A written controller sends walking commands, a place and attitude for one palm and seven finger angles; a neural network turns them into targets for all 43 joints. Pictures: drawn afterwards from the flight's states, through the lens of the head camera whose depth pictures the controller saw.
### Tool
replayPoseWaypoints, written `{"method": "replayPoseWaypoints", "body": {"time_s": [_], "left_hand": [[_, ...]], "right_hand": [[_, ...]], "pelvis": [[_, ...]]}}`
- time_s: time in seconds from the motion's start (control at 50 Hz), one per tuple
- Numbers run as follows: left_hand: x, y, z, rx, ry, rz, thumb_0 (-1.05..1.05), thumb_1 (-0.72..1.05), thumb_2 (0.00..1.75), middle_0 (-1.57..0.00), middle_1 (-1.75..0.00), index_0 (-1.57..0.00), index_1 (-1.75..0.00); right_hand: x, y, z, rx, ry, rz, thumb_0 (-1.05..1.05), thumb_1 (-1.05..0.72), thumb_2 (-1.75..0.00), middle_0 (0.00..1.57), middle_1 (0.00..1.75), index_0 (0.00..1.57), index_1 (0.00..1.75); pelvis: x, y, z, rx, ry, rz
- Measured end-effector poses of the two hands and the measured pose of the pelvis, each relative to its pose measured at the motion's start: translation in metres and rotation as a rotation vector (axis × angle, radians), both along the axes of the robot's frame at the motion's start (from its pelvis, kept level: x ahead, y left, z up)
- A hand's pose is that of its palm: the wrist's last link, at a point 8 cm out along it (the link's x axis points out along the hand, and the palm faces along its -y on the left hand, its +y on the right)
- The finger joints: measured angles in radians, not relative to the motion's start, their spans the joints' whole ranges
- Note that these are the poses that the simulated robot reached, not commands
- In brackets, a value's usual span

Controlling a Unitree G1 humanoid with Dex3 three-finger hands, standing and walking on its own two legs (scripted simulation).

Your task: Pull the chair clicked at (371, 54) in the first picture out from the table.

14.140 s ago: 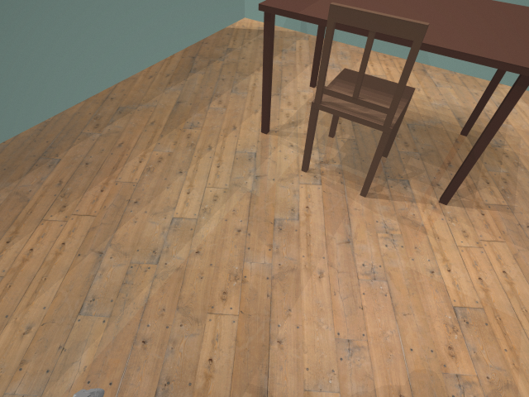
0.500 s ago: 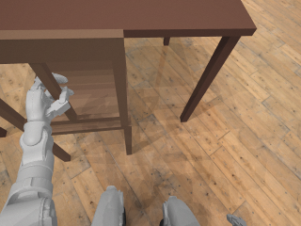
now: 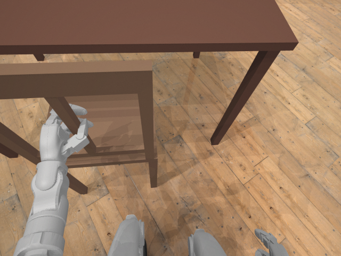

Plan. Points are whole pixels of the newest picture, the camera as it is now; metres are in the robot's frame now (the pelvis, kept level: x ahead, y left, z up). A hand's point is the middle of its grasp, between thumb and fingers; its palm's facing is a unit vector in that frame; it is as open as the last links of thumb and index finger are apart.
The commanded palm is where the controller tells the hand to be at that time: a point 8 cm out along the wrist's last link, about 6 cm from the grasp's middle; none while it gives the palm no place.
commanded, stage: step backward, pulling the chair out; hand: left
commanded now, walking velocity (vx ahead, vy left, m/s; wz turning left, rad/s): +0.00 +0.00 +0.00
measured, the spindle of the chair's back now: (76, 128) +0.40 +0.23 +0.00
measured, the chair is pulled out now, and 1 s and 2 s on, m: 0.04 0.17 0.22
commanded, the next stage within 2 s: none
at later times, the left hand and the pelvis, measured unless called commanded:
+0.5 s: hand (90, 140) +0.36 +0.18 +0.03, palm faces +0.14 -0.98 -0.13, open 5.2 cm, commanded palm +0.32 +0.23 +0.04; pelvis -0.01 +0.00 +0.09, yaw +1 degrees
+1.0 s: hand (102, 186) +0.26 +0.14 +0.04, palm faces +0.10 -0.98 -0.15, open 5.2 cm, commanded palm +0.26 +0.19 +0.04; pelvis -0.06 -0.01 +0.10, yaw +2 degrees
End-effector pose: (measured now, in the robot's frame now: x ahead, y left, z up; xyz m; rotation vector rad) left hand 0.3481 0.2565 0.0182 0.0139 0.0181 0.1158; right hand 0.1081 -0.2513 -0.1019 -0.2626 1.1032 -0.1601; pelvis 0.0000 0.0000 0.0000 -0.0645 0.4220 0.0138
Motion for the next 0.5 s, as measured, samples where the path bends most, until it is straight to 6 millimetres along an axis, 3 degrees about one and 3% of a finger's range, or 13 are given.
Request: {"method": "replayPoseWaypoints", "body": {"time_s": [0.14, 0.22, 0.32, 0.5], "left_hand": [[-0.004, -0.001, 0.006, 0.044, 0.047, 0.023, 0.01, 0.72, 0.81, -0.45, -1.42, -0.42, -1.45], [-0.006, -0.006, 0.020, 0.061, 0.249, 0.101, 0.03, 0.72, 0.81, -0.39, -1.29, -0.42, -1.45], [-0.009, -0.015, 0.028, -0.005, 0.371, 0.152, 0.05, 0.73, 0.79, -0.32, -1.11, -0.45, -1.45], [-0.016, -0.026, 0.033, 0.063, 0.443, 0.054, 0.04, 0.72, 0.77, -0.33, -1.12, -0.49, -1.45]], "right_hand": [[0.005, 0.001, 0.001, -0.001, -0.001, -0.009, 0.00, -0.90, -0.90, 0.20, 0.30, 0.20, 0.30], [0.002, 0.012, 0.029, 0.024, 0.009, -0.055, 0.01, -0.90, -0.90, 0.20, 0.30, 0.20, 0.30], [-0.003, 0.015, 0.066, 0.007, 0.025, -0.056, 0.00, -0.90, -0.90, 0.20, 0.30, 0.20, 0.30], [-0.024, -0.006, 0.090, -0.071, 0.032, -0.093, 0.00, -0.90, -0.90, 0.20, 0.30, 0.20, 0.30]], "pelvis": [[-0.006, -0.003, 0.004, 0.007, -0.057, 0.014], [0.001, -0.002, 0.038, 0.021, -0.132, 0.018], [0.009, -0.001, 0.071, 0.027, -0.181, 0.015], [-0.007, 0.005, 0.089, 0.019, -0.251, 0.011]]}}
